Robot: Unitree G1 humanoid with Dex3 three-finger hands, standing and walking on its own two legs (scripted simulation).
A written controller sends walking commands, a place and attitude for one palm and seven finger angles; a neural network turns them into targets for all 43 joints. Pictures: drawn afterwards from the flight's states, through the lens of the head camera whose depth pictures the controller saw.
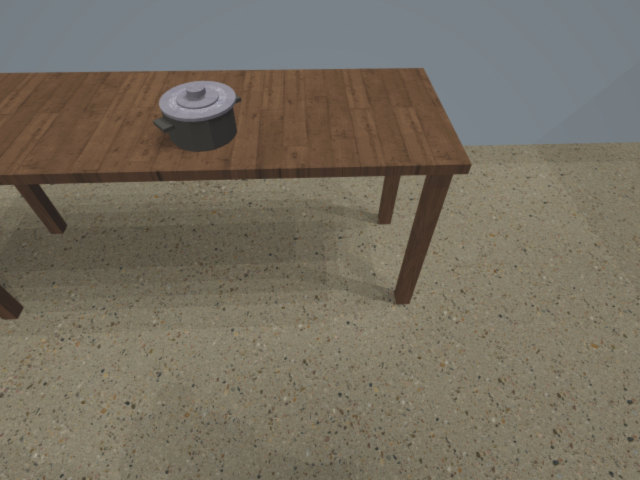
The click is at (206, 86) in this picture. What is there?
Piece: lid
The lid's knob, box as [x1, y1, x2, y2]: [186, 83, 205, 97]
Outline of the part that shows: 186,87 187,94 192,97 200,96 205,93 204,86 200,83 193,83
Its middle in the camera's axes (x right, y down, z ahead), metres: -0.31 -0.36 +0.93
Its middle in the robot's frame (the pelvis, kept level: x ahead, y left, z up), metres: +0.93 +0.35 +0.01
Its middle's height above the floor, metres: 0.79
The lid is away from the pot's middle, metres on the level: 0.01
